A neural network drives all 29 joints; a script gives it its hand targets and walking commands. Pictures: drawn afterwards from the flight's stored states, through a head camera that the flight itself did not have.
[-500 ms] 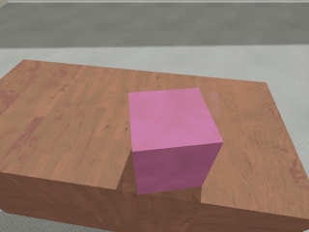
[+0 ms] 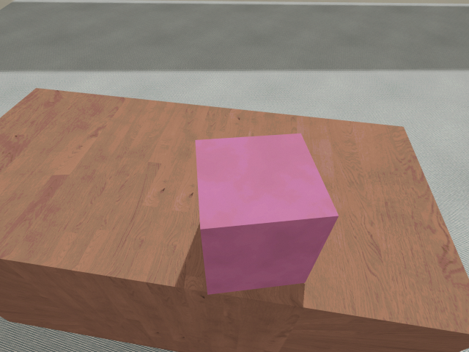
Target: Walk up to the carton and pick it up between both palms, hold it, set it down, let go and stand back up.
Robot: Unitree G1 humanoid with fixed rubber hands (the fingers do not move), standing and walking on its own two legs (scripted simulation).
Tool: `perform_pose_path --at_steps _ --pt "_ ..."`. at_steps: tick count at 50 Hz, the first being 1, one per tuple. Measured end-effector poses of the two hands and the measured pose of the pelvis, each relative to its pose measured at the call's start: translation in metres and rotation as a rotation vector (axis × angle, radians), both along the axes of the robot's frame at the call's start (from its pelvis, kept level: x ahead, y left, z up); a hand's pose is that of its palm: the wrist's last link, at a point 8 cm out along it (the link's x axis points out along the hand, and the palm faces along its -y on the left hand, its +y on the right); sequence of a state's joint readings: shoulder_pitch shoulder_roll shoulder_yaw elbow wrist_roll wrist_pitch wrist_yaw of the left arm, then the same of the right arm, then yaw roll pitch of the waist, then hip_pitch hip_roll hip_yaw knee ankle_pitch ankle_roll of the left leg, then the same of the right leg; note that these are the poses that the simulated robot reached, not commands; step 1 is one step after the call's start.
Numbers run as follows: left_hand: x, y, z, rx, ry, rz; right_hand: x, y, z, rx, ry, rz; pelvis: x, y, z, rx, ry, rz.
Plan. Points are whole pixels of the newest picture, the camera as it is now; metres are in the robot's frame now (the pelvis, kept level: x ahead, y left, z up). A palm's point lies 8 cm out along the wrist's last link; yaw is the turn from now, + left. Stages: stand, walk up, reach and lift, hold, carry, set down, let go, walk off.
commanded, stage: stand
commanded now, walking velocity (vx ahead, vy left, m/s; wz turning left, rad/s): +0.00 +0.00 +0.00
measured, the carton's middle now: (253, 215) +0.40 -0.01 -0.01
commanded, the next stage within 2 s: none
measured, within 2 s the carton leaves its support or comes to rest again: neither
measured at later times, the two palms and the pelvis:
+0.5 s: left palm out of the picture -0.05 +0.20 -0.15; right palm out of the picture -0.04 -0.19 -0.15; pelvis +0.00 +0.00 +0.00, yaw +0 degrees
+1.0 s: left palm out of the picture -0.05 +0.20 -0.15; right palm out of the picture -0.04 -0.19 -0.15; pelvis +0.00 +0.01 +0.00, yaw +0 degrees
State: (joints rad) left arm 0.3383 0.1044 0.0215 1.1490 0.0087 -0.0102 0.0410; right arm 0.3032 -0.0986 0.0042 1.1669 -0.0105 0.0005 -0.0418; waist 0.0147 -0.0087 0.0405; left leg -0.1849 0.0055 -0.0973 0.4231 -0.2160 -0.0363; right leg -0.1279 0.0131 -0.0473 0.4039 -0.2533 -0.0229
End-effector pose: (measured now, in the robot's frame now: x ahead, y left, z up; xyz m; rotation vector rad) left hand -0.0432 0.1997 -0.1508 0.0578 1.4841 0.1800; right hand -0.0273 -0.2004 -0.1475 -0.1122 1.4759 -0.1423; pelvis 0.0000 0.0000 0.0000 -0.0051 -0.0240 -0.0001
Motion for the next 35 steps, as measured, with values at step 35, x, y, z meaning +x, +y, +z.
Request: perform_pose_path --at_steps 35 --pt "-0.007 0.005 0.001 0.000 0.006 -0.006 -0.008 0.009 0.000 0.018 -0.003 -0.008 -0.005 0.004 0.000 0.001 0.001 -0.003"
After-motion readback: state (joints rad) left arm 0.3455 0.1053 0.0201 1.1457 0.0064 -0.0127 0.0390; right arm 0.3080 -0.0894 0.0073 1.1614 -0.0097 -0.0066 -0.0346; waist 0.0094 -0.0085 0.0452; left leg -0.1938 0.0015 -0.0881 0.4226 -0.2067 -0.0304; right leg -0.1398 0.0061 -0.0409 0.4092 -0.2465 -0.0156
